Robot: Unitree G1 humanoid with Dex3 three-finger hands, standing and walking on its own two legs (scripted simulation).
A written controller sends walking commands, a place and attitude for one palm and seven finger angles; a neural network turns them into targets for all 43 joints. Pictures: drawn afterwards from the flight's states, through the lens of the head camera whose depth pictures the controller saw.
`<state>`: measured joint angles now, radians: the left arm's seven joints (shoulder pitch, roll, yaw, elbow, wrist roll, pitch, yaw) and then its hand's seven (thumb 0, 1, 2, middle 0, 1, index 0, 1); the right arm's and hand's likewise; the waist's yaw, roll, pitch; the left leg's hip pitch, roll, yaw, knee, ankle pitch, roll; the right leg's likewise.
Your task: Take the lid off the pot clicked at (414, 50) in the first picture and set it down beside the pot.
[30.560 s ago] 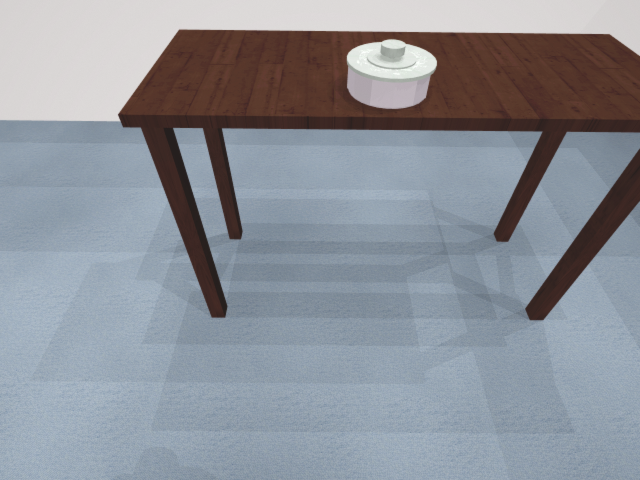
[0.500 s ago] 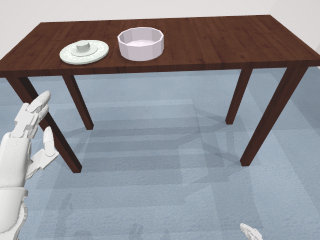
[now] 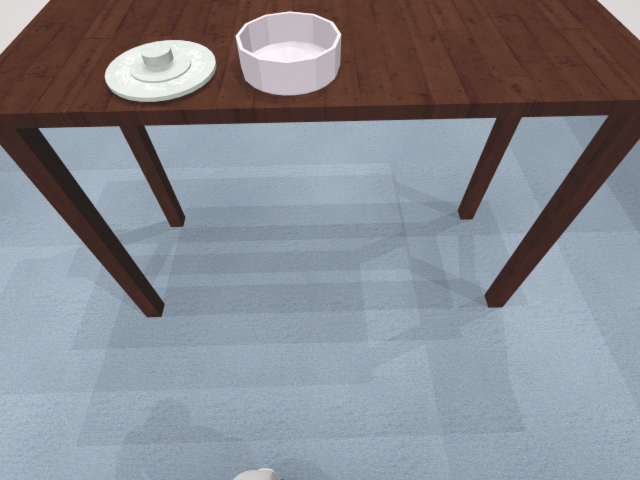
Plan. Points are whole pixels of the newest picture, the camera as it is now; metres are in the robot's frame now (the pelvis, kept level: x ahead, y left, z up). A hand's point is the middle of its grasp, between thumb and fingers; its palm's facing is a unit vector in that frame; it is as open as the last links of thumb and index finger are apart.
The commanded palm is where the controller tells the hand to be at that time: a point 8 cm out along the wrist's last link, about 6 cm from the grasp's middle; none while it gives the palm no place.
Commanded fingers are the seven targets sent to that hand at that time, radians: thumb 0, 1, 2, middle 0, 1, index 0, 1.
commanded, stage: stop stepping back and stand still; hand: left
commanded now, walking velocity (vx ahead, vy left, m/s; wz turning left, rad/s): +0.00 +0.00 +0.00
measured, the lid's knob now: (157, 54) +0.75 +0.34 +0.12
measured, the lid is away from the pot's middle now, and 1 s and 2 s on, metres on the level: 0.24 0.24 0.24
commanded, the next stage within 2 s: let the arm hang, fingers relaxed in 0.62 s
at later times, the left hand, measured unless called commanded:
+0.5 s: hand out of the picture +0.10 +0.18 -0.16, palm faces +0.00 -0.97 -0.23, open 7.2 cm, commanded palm none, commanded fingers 0.00 0.90 0.90 -0.20 -0.30 -0.20 -0.30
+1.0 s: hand out of the picture +0.03 +0.16 -0.16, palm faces +0.01 -0.99 -0.17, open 7.4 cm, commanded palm none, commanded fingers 0.00 0.90 0.90 -0.20 -0.30 -0.20 -0.30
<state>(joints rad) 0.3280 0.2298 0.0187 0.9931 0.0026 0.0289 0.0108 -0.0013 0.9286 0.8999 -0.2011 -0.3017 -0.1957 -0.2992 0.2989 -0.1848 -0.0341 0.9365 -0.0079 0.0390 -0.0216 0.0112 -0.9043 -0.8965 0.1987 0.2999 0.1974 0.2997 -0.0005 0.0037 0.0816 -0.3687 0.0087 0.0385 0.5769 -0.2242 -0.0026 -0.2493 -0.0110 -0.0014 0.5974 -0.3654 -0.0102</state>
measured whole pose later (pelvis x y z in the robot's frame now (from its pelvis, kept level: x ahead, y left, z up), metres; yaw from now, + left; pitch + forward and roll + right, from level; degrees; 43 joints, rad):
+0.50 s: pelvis +0.04 +0.00 +0.01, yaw -2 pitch -1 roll +0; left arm 0.20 0.16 0.03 1.07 0.00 0.00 0.05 0.00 0.94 0.90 -0.20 -0.30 -0.20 -0.30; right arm 0.29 -0.13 -0.04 1.10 -0.01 0.02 -0.04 0.01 -0.91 -0.90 0.20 0.30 0.20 0.30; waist -0.03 0.01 0.04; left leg -0.21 0.03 0.06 0.48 -0.25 -0.01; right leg -0.07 0.01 0.02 0.44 -0.35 -0.01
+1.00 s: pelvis +0.04 +0.00 +0.01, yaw -2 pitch -2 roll +0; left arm 0.29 0.11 0.01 1.13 0.00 0.00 0.04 0.00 0.91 0.90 -0.20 -0.30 -0.20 -0.30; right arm 0.26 -0.13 -0.04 1.12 -0.01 0.02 -0.05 0.01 -0.92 -0.90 0.20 0.30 0.20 0.30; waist -0.02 0.00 0.06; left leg -0.19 0.03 0.06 0.45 -0.23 -0.01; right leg -0.05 0.01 0.02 0.42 -0.33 -0.01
